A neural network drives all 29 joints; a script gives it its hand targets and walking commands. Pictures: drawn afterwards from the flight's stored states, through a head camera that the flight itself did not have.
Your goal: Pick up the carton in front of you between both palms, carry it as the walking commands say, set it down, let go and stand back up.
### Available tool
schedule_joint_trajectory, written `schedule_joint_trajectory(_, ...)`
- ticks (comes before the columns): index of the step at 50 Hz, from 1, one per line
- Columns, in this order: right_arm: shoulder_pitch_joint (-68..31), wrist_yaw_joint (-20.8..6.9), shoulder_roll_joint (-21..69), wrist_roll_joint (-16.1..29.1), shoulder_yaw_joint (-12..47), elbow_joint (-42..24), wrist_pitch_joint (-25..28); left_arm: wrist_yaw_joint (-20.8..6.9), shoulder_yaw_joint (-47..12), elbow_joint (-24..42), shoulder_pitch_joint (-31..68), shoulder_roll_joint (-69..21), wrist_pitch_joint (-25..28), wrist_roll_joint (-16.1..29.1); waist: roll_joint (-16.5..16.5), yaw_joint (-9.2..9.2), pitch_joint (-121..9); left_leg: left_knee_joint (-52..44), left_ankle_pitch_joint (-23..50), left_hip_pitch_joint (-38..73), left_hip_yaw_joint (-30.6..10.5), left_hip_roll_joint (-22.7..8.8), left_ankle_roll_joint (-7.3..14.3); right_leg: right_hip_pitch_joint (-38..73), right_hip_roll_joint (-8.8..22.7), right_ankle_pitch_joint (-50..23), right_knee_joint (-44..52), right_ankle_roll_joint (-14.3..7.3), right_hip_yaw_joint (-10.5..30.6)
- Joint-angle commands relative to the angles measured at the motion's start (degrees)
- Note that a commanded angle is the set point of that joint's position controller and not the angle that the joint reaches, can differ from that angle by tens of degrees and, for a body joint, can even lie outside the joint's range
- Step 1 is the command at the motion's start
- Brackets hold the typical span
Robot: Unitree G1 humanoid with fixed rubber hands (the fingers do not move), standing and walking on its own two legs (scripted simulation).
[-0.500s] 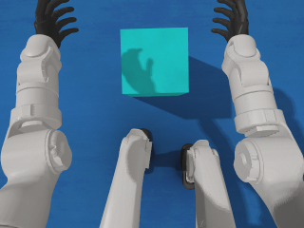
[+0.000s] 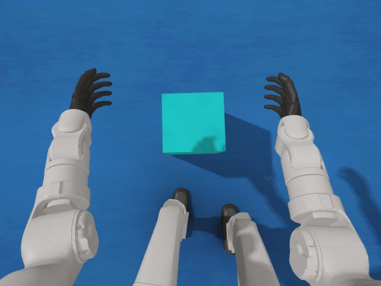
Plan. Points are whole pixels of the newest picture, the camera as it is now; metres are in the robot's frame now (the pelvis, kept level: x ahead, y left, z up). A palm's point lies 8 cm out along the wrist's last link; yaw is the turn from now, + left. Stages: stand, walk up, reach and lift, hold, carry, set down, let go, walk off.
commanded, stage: let go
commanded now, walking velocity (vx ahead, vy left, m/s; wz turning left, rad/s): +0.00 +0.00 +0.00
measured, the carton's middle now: (193, 127) +0.47 +0.07 -0.55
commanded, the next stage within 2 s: stand in 1.12 s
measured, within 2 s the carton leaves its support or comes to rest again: neither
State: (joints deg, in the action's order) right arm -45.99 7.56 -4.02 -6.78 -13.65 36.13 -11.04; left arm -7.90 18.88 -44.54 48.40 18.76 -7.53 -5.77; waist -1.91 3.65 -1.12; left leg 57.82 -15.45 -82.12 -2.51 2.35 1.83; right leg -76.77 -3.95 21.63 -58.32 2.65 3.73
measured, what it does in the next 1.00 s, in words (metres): rises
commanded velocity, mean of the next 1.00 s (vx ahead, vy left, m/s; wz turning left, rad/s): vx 0.00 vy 0.00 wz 0.00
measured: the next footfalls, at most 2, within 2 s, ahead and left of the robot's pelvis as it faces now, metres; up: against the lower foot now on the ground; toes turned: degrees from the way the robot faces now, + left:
none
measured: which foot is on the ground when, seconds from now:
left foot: down 0.00-1.00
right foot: down 0.00-1.00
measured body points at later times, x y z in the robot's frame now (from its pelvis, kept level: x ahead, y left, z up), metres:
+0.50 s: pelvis +0.06 -0.02 +0.09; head +0.18 -0.01 +0.52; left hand +0.27 +0.23 +0.00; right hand +0.31 -0.22 -0.01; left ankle +0.08 +0.09 -0.64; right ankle +0.03 -0.14 -0.64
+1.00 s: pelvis +0.08 -0.04 +0.10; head +0.09 -0.03 +0.55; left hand +0.24 +0.20 +0.02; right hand +0.26 -0.26 +0.03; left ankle +0.08 +0.09 -0.64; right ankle +0.03 -0.14 -0.64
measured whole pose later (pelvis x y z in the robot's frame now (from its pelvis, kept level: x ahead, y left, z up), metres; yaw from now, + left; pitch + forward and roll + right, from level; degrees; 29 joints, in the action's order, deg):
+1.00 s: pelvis +0.08 -0.04 +0.10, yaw +2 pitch -4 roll +1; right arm 12.2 -3.5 -11.5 -0.4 -1.9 24.5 -7.2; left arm -4.4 2.8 -24.0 -12.6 12.6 -7.7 -1.0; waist -1.7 0.0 6.1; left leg 24.5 -13.3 -6.9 -3.0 1.6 -0.6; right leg -2.6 -2.2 18.7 -25.8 -1.8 3.6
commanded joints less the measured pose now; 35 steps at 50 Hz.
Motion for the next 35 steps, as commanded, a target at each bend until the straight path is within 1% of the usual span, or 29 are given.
schedule_joint_trajectory(1,1.1,-0.16,-3.44,0.33,1.78,-10.42,2.12,0.12,-1.08,10.58,-0.64,7.46,1.69,0.43,5.12,2.53,-54.08,-4.84,31.23,61.22,0.42,-0.56,-2.03,11.02,-2.13,-10.54,8.6,1.1,-5.63)
schedule_joint_trajectory(3,4.81,-0.71,-3.61,1.17,2.79,-12.17,3.18,0.3,-2.41,12.75,-4.64,6.42,2.4,1.58,5.79,2.32,-51.23,-6.66,33.17,64.66,-0.75,-1.15,-2.02,11.06,-1.86,-10.16,10.58,0.67,-5.27)
schedule_joint_trajectory(5,8.75,-1.41,-4.05,1.63,3.31,-12.46,4.31,0.49,-3.54,13.86,-8.88,5.08,3.21,2.8,6.01,1.81,-48.46,-8.29,35.0,67.34,-1.8,-1.75,-2.1,11.41,-1.63,-9.96,12.43,0.3,-4.88)
schedule_joint_trajectory(9,18.43,-2.91,-5.14,1.6,3.64,-10.44,6.5,0.85,-5.64,14.1,-18.95,2.24,4.87,4.54,5.79,0.3,-44.16,-11.24,38.02,71.96,-3.15,-2.57,-2.4,14.37,-1.3,-10.5,15.82,-0.13,-4.26)
schedule_joint_trajectory(12,25.85,-4.0,-5.78,1.63,4.28,-9.11,7.93,1.28,-6.83,14.51,-27.14,0.99,6.1,5.09,5.31,-0.43,-40.52,-13.82,37.92,74.2,-3.28,-2.71,-2.65,19.24,-0.93,-11.04,18.5,-0.45,-3.86)
schedule_joint_trajectory(15,31.84,-5.06,-6.38,2.13,5.16,-9.04,9.26,1.91,-8.04,15.73,-34.18,0.42,7.36,5.53,4.74,-0.91,-35.45,-16.88,35.21,74.74,-2.91,-2.63,-2.64,25.79,-0.35,-11.65,21.43,-0.82,-3.37)
schedule_joint_trajectory(20,39.62,-6.78,-7.6,3.66,6.87,-10.58,11.19,2.93,-10.18,18.45,-44.12,-0.5,9.07,6.11,3.62,-1.3,-25.81,-22.51,27.66,74.05,-1.52,-2.1,-2.41,38.55,0.74,-13.4,26.57,-1.29,-2.65)
schedule_joint_trajectory(25,47.66,-8.22,-9.33,4.95,8.25,-12.76,12.27,3.62,-12.26,21.66,-53.5,-1.45,9.38,6.22,2.55,-1.87,-17.32,-28.32,22.33,75.96,0.31,-0.99,-2.82,51.19,1.57,-16.33,32.04,-1.27,-2.15)
schedule_joint_trajectory(27,50.37,-8.73,-9.93,5.37,8.75,-13.47,12.24,3.83,-12.98,22.68,-55.94,-1.45,9.07,6.29,1.52,-2.28,-13.88,-30.37,20.41,76.67,1.02,-0.53,-2.99,55.18,1.96,-17.3,34.17,-1.21,-1.84)
schedule_joint_trajectory(30,53.6,-9.48,-10.72,5.84,9.46,-14.47,11.56,3.93,-13.91,24.2,-58.09,-1.13,8.18,6.29,-0.17,-3.03,-8.5,-32.82,16.89,78.22,1.77,0.07,-2.93,58.95,2.59,-17.03,36.84,-1.19,-1.37)
schedule_joint_trajectory(33,55.18,-10.01,-11.39,6.2,10.07,-15.31,10.25,3.81,-14.45,25.04,-58.99,-0.78,6.49,5.99,-1.59,-3.53,-2.46,-33.86,12.81,81.29,2.33,0.74,-2.89,58.57,3.83,-13.44,39.39,-1.59,-1.06)
schedule_joint_trajectory(35,55.44,-10.31,-11.61,6.45,10.44,-15.93,9.15,3.67,-14.43,25.36,-59.07,-0.35,5.09,5.71,-1.99,-3.64,0.75,-33.82,11.37,83.62,2.75,1.09,-2.81,57.54,4.8,-11.32,41.05,-1.95,-0.82)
